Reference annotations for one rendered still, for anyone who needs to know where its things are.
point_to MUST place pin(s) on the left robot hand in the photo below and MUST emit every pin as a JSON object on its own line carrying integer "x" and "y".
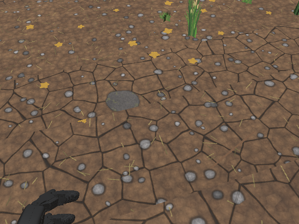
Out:
{"x": 34, "y": 213}

